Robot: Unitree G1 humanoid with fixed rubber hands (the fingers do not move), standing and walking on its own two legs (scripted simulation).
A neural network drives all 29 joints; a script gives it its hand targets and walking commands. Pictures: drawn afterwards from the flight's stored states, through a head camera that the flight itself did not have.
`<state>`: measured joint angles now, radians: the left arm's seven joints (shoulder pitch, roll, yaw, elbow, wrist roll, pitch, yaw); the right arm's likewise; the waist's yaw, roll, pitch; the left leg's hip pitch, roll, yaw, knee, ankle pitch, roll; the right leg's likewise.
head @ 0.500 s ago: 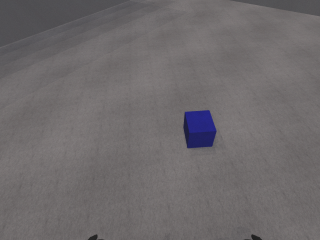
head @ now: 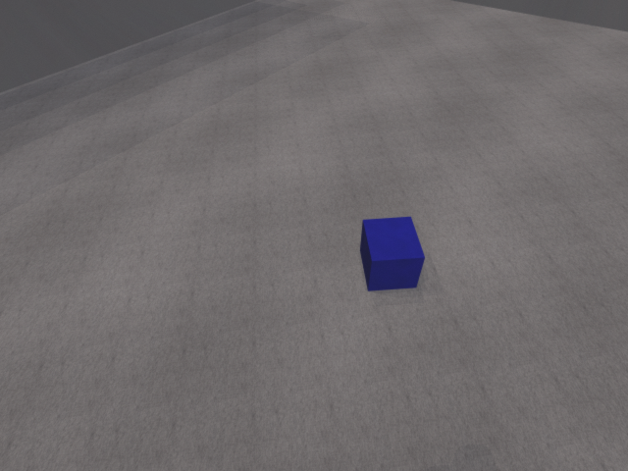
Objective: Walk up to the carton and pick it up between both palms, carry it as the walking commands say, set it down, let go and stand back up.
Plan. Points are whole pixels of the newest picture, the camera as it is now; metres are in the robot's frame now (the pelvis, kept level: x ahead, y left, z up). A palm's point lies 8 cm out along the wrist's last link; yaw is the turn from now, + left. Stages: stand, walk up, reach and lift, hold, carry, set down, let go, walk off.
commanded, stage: stand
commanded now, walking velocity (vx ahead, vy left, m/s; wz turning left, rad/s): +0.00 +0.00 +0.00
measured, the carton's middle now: (389, 253) +1.03 -0.23 -0.67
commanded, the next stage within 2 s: walk up in 0.04 s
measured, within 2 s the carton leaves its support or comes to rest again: neither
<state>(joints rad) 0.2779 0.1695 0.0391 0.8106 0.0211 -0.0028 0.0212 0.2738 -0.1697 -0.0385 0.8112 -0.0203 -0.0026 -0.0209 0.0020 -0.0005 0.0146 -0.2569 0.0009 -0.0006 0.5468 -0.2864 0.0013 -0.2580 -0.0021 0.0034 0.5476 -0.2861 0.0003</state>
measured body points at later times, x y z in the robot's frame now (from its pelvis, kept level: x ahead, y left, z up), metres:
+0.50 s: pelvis +0.03 -0.06 -0.01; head +0.03 -0.07 +0.44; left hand +0.13 +0.21 -0.12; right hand +0.02 -0.32 -0.16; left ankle +0.00 +0.11 -0.71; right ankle +0.03 -0.17 -0.74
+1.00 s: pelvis +0.26 -0.02 -0.01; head +0.30 -0.01 +0.43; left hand +0.20 +0.22 -0.16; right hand +0.37 -0.27 -0.14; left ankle +0.35 +0.08 -0.73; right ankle +0.08 -0.15 -0.66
